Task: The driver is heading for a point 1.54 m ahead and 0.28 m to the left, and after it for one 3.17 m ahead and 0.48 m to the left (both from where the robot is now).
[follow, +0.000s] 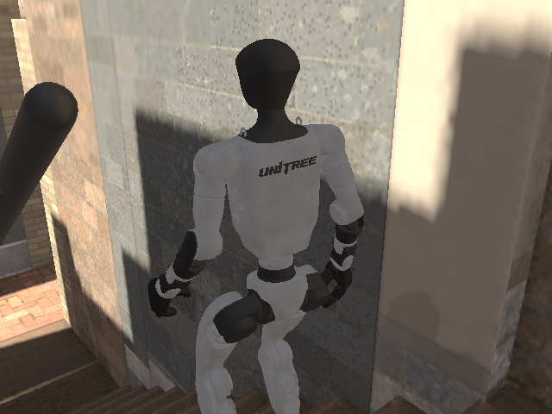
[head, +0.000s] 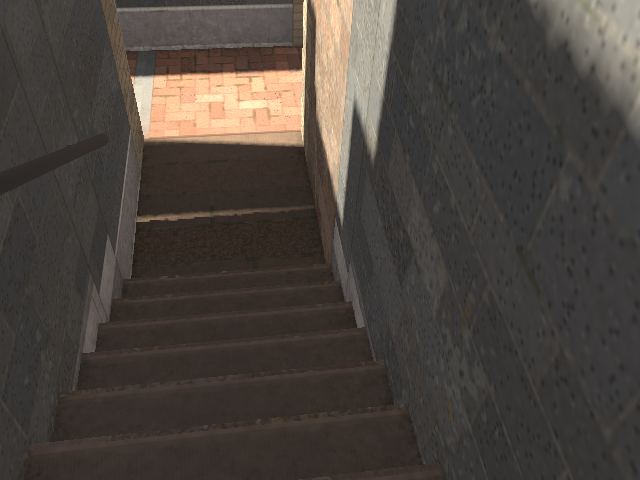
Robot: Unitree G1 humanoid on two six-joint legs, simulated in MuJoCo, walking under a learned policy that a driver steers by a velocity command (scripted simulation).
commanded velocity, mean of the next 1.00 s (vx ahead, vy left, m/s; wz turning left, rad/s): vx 0.00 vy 0.00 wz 0.22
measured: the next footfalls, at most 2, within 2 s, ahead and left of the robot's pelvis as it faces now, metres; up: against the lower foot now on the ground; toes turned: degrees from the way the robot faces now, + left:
right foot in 0.82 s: +0.02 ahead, -0.09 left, +0.00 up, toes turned +17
left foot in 1.42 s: +0.03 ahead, +0.12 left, +0.00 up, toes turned +2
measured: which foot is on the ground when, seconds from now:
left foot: down 0.00-0.86, up 0.88-1.00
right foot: down 0.00-0.12, up 0.14-0.80, down 0.82-1.00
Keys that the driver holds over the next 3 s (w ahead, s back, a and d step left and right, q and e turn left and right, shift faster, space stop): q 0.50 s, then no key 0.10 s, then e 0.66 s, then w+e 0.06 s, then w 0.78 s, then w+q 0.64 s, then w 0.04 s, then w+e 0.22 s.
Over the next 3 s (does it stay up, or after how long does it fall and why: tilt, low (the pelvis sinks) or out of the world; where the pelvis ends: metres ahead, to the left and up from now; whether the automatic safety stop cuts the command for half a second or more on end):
stays up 0.78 0.20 -0.46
